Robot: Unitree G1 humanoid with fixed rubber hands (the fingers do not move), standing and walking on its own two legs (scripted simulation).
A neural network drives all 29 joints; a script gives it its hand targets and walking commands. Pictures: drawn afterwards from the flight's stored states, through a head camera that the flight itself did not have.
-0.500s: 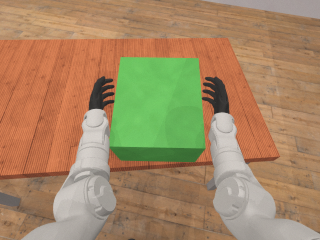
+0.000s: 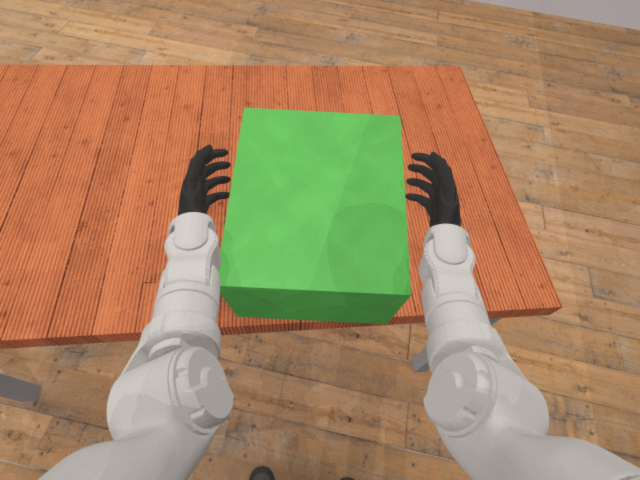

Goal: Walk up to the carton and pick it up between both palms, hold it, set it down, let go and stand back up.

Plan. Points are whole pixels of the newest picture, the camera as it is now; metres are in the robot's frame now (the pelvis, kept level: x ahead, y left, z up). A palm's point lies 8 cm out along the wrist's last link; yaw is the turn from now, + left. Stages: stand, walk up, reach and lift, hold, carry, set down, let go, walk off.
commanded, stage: set down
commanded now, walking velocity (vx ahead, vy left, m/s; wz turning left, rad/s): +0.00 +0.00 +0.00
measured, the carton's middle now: (316, 218) +0.46 +0.02 -0.03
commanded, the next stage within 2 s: none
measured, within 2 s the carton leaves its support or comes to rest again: rests again in 1.10 s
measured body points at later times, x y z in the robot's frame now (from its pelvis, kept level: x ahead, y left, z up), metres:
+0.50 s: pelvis +0.00 +0.00 +0.00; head +0.09 +0.01 +0.44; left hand +0.44 +0.18 +0.04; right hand +0.43 -0.15 +0.04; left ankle +0.00 +0.11 -0.75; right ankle -0.03 -0.10 -0.75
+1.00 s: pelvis -0.01 +0.00 +0.00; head +0.10 +0.02 +0.43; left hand +0.43 +0.18 +0.03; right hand +0.43 -0.14 +0.04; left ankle +0.00 +0.11 -0.75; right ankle -0.03 -0.10 -0.75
